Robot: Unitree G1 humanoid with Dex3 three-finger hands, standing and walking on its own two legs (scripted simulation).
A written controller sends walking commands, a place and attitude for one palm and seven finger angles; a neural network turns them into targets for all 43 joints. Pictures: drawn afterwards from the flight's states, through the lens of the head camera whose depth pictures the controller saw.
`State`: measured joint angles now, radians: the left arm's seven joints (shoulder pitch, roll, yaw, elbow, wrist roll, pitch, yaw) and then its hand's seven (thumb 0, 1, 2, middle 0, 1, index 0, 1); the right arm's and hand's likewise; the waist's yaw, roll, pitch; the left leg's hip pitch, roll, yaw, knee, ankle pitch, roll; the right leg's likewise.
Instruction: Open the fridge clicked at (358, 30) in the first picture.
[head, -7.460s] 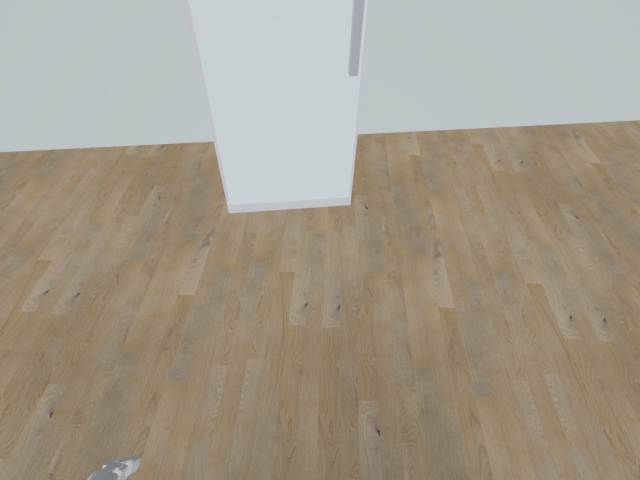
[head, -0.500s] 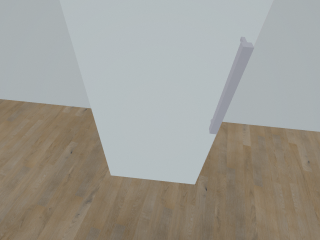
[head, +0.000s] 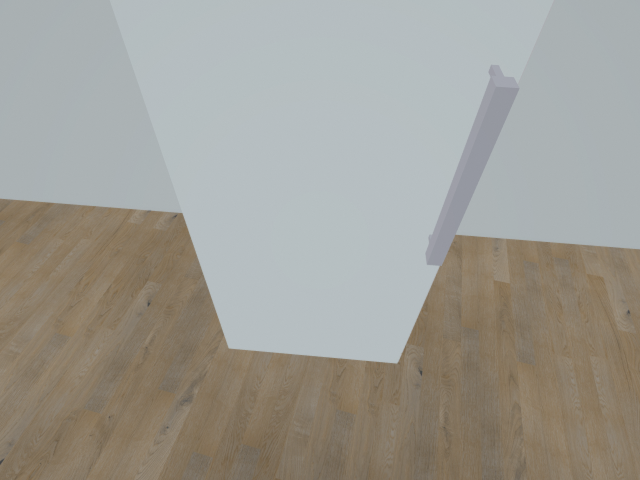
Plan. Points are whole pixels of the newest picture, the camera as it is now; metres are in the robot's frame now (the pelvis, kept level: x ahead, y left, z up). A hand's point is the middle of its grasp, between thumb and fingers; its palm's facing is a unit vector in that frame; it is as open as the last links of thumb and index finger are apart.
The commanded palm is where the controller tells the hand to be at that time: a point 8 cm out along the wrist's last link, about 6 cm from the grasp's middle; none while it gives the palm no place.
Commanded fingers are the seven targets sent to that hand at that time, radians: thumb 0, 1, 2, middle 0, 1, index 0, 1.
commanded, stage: look again from close up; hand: right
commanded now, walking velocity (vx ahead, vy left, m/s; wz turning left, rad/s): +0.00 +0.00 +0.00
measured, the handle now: (459, 181) +0.54 -0.19 +0.08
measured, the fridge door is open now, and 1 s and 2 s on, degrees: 0 0 0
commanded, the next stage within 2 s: shuffle to correct the standing spot in 0.40 s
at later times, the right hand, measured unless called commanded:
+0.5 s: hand out of the picture +0.02 -0.18 -0.17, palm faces +0.02 +0.97 -0.22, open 7.3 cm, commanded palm none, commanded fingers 0.00 -0.90 -0.90 0.20 0.30 0.20 0.30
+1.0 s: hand out of the picture +0.08 -0.19 -0.18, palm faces +0.03 +0.98 -0.18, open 7.3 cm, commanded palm none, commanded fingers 0.00 -0.90 -0.90 0.20 0.30 0.20 0.30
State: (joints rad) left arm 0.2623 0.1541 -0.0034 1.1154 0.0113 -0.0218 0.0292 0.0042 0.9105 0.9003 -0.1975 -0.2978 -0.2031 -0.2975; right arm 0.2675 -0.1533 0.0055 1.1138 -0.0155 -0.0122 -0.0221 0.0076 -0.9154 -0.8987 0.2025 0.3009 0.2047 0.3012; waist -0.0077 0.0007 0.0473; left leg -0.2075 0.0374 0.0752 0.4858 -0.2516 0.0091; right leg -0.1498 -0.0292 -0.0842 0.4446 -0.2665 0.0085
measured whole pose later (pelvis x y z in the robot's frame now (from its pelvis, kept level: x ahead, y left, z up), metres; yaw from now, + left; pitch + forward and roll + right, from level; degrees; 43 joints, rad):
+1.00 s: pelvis +0.07 -0.01 +0.00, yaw -2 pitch +1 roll +0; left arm 0.43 0.08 -0.02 1.13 0.03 -0.06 0.04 0.00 0.91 0.90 -0.20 -0.30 -0.20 -0.30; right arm 0.25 -0.16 -0.04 1.08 -0.03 0.02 -0.02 0.02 -0.93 -0.90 0.20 0.30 0.20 0.30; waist 0.03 0.02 0.07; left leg -0.46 0.05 0.08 0.96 -0.42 0.03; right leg -0.09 -0.01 -0.09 0.41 -0.33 -0.03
